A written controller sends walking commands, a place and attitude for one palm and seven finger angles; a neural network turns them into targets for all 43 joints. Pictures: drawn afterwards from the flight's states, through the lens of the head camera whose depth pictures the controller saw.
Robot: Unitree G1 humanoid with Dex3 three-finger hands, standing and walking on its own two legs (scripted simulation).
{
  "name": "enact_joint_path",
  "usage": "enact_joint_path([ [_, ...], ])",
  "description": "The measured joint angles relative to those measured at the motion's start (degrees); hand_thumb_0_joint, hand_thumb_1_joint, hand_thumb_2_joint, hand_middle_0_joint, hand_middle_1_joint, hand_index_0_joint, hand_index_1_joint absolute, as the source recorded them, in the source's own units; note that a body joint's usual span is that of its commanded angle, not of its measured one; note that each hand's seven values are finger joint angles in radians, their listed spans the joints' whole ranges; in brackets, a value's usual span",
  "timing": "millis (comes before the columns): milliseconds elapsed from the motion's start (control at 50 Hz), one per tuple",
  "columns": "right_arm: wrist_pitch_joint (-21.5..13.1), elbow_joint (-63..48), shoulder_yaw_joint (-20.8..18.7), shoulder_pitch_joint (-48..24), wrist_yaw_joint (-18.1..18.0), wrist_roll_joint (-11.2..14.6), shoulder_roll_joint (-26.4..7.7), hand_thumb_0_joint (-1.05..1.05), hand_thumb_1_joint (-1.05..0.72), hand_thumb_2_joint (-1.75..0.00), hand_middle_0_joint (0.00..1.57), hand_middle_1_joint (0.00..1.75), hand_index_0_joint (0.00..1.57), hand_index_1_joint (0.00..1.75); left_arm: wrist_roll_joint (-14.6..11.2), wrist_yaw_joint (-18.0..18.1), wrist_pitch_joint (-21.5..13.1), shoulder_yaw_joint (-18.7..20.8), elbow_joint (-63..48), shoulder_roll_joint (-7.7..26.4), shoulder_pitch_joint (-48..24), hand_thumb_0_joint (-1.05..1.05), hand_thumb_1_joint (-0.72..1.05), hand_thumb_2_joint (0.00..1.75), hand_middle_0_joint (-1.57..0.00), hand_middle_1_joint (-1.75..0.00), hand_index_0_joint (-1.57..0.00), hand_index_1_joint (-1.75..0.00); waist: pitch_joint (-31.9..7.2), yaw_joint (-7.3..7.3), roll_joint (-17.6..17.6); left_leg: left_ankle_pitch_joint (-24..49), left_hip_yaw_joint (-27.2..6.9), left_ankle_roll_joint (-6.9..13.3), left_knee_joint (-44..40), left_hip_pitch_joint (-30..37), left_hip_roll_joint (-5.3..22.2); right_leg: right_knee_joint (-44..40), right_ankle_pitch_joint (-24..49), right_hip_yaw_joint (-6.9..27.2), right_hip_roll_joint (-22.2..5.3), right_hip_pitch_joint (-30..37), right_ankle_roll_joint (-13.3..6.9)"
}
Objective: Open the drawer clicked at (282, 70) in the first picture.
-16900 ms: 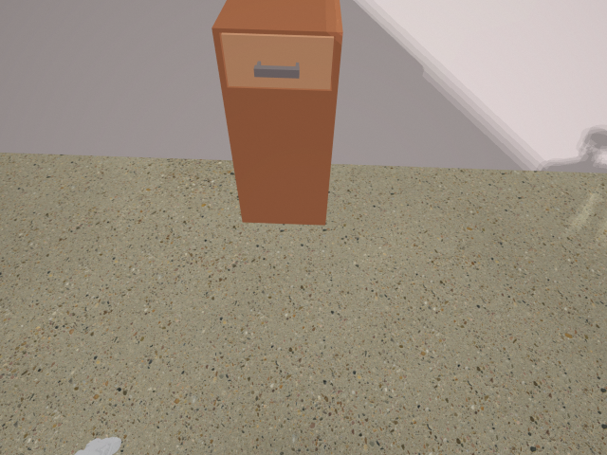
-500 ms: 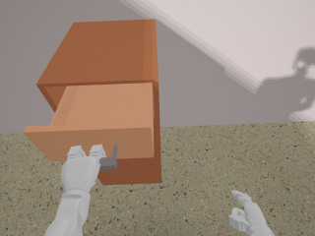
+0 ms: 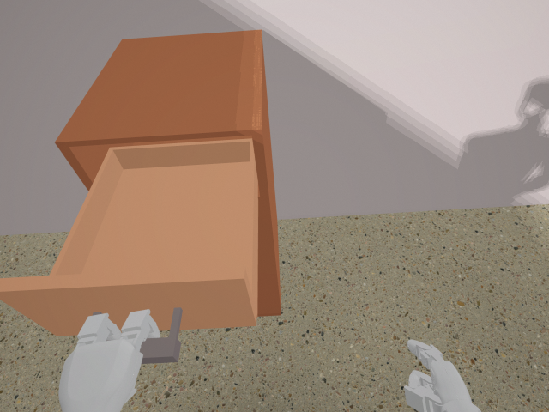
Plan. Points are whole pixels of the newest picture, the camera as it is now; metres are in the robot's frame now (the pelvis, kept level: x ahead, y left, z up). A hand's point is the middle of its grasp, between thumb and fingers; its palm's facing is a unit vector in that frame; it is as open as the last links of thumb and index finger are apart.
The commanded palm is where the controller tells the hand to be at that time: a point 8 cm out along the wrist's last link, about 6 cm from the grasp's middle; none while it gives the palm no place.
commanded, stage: pull the drawer open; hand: left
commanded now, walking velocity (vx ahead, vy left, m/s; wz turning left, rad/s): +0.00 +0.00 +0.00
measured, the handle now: (132, 334) +0.22 +0.23 +0.02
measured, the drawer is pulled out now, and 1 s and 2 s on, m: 0.29 0.30 0.30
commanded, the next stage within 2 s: open the thumb to release the handle in 0.28 s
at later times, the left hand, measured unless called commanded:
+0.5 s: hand (120, 389) +0.15 +0.23 +0.00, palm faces +0.03 -0.09 -1.00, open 6.1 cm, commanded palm +0.13 +0.23 +0.05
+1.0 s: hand (122, 384) +0.16 +0.23 +0.00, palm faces +0.01 -0.10 -0.99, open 13.3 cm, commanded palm +0.14 +0.23 +0.05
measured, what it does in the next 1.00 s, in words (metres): stands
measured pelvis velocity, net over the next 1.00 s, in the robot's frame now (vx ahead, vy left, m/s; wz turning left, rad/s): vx -0.01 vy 0.00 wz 0.02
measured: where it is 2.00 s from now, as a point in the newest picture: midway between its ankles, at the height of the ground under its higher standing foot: outside the picture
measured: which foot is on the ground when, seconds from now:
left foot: down 0.00-1.00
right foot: down 0.00-1.00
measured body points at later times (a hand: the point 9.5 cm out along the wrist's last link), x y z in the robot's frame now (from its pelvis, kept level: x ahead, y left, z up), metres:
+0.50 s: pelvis -0.01 +0.00 -0.01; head +0.03 -0.03 +0.43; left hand +0.15 +0.23 +0.05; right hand +0.21 -0.23 -0.11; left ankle +0.01 +0.12 -0.69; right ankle -0.03 -0.08 -0.69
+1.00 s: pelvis -0.01 +0.00 +0.00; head +0.01 -0.03 +0.45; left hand +0.15 +0.23 +0.05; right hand +0.21 -0.21 -0.10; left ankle +0.01 +0.12 -0.69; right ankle -0.03 -0.08 -0.69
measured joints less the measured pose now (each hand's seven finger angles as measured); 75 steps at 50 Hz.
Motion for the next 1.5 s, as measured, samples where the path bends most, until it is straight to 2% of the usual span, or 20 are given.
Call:
enact_joint_path([
  [100, 0.0, -0.7, 0.0, -0.5, 0.2, -0.2, 0.0, 0.01, -0.91, -0.90, 0.20, 0.30, 0.19, 0.30, -0.6, 0.6, -1.1, 1.0, -1.7, 0.3, 2.5, 0.03, 0.66, 0.76, -0.28, -1.35, -0.42, -1.35, -0.4, 0.12, -0.2, -0.2, 0.0, -0.3, 1.4, -1.3, 0.1, 1.9, -0.4, -0.1, 0.1, -1.6, -0.3],
  [320, 0.0, -3.2, 1.0, -0.7, 1.4, -0.3, 0.6, 0.01, -0.91, -0.90, 0.20, 0.30, 0.20, 0.30, -1.7, -0.1, -0.9, 2.5, -4.7, 0.5, 5.8, 0.03, 0.68, 0.73, -0.26, -1.34, -0.39, -1.30, -1.4, -0.83, -0.3, -1.3, 0.4, -0.5, 3.5, -3.0, 0.5, 4.0, -1.4, 0.2, 0.6, -3.4, -0.5],
  [420, 0.2, -3.1, 0.7, -0.4, 1.1, -0.6, 0.1, 0.01, -0.91, -0.90, 0.20, 0.30, 0.20, 0.30, -0.9, 1.1, -1.4, 2.0, -5.1, 0.9, 5.7, 0.03, 0.67, 0.74, -0.27, -1.34, -0.38, -1.30, -1.5, -0.44, -0.2, -1.8, 0.1, -0.3, 4.4, -4.1, 0.2, 4.7, -1.9, -0.2, 0.3, -4.2, -0.4],
  [520, 0.4, -1.5, -0.1, -0.4, 0.0, -0.6, -0.2, 0.01, -0.91, -0.90, 0.20, 0.30, 0.19, 0.30, -0.3, 2.7, -0.8, 1.1, -3.4, 0.0, 2.3, 0.01, 0.64, 0.76, -0.32, -1.34, -0.39, -1.31, -1.0, 0.89, 0.3, -1.8, -0.7, -0.2, 5.3, -5.2, -0.3, 5.3, -2.2, -1.0, -0.1, -4.9, -0.2],
  [620, 0.8, -0.5, 0.5, -0.6, -1.1, 0.0, 0.5, 0.01, -0.91, -0.90, 0.20, 0.30, 0.19, 0.30, -0.4, 2.0, 1.2, -0.4, -2.4, -0.8, 0.0, 0.00, 0.49, 0.72, -0.35, -1.32, -0.39, -1.31, -0.6, 1.43, 0.4, -1.1, -1.0, -0.2, 4.2, -4.2, -0.6, 4.3, -1.7, -1.3, -0.4, -3.8, -0.1],
  [720, 0.4, -0.4, 1.4, -0.8, -1.9, 0.4, 1.4, 0.01, -0.91, -0.90, 0.20, 0.30, 0.20, 0.30, -0.5, 0.3, 2.3, -1.2, -0.4, -0.9, -2.4, 0.00, 0.24, 0.61, -0.35, -1.29, -0.37, -1.28, -0.1, 1.56, 0.5, -0.1, -1.3, -0.2, 2.4, -2.4, -0.6, 2.4, -0.7, -1.4, -0.5, -2.0, -0.2],
  [860, -0.3, -0.7, 1.8, -1.0, -2.1, 0.4, 1.6, 0.01, -0.91, -0.90, 0.20, 0.30, 0.20, 0.30, -0.5, -1.4, 1.6, -0.8, 1.2, -0.5, -3.8, 0.00, -0.18, 0.43, -0.34, -1.24, -0.35, -1.24, 0.0, 1.50, 0.2, 0.7, -1.4, -0.4, 0.8, -1.1, -0.4, 0.8, 0.2, -1.4, -0.3, -0.7, -0.3],
  [960, -0.5, -0.8, 1.4, -1.1, -2.2, 0.2, 1.0, 0.01, -0.91, -0.90, 0.20, 0.30, 0.20, 0.30, -0.3, -1.3, 0.8, -0.6, 1.4, -0.3, -3.9, 0.00, -0.37, 0.35, -0.32, -1.22, -0.33, -1.22, 0.2, 1.51, 0.0, 0.8, -1.4, -0.4, 0.9, -1.1, -0.4, 0.8, 0.3, -1.5, -0.3, -0.6, -0.3],
  [1080, -0.5, -0.3, 0.6, -1.1, -2.3, 0.2, 0.5, 0.01, -0.91, -0.90, 0.20, 0.30, 0.20, 0.30, 0.5, 0.1, 0.3, -0.6, 2.0, -0.5, -4.8, 0.00, -0.46, 0.31, -0.33, -1.22, -0.33, -1.21, 0.1, 1.69, -0.1, 0.8, -1.6, -0.3, 1.7, -2.2, -0.4, 1.5, 0.3, -1.7, -0.3, -1.7, -0.2],
  [1180, -0.3, 0.2, 0.4, -1.0, -2.4, 0.3, 0.5, 0.01, -0.91, -0.90, 0.20, 0.30, 0.20, 0.30, 0.6, 0.5, 1.4, -1.3, 2.7, -0.9, -6.1, 0.00, -0.48, 0.30, -0.34, -1.22, -0.32, -1.21, 0.0, 1.72, 0.2, 0.8, -1.7, -0.3, 2.1, -2.7, -0.6, 1.9, 0.2, -1.9, -0.4, -2.1, -0.2],
  [1340, -0.1, 0.8, 1.1, -0.7, -3.2, 0.7, 1.4, 0.01, -0.91, -0.90, 0.20, 0.30, 0.20, 0.30, 0.0, -0.5, 2.9, -2.0, 4.3, -0.9, -8.4, 0.00, -0.49, 0.30, -0.34, -1.21, -0.33, -1.22, 0.2, 1.65, 0.2, 1.4, -1.8, -0.3, 1.3, -2.1, -0.6, 1.3, 0.7, -1.9, -0.4, -1.5, -0.2],
  [1500, -0.2, 0.4, 1.4, -0.3, -3.0, 0.9, 1.4, 0.01, -0.91, -0.90, 0.20, 0.30, 0.20, 0.30, -1.4, -2.6, 3.5, -1.9, -0.2, 0.2, -6.8, 0.00, -0.49, 0.30, -0.33, -1.21, -0.35, -1.23, 0.8, 1.31, 1.0, 2.2, -1.5, -0.2, -1.0, 1.2, -0.4, -1.2, 1.7, -1.5, -0.3, 1.7, -0.1],
])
